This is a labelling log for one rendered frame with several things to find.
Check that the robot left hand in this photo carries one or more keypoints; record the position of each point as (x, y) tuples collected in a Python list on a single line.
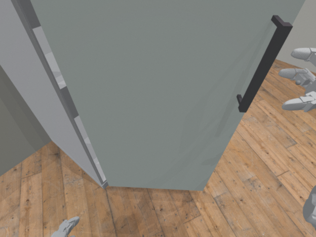
[(66, 227)]

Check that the fridge door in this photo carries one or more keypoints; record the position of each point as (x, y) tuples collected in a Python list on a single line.
[(155, 82)]

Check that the robot right upper arm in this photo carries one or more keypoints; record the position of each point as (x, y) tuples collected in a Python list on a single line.
[(309, 208)]

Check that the handle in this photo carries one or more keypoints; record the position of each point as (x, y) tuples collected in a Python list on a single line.
[(282, 31)]

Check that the robot right hand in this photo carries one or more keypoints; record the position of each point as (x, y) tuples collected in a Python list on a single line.
[(308, 81)]

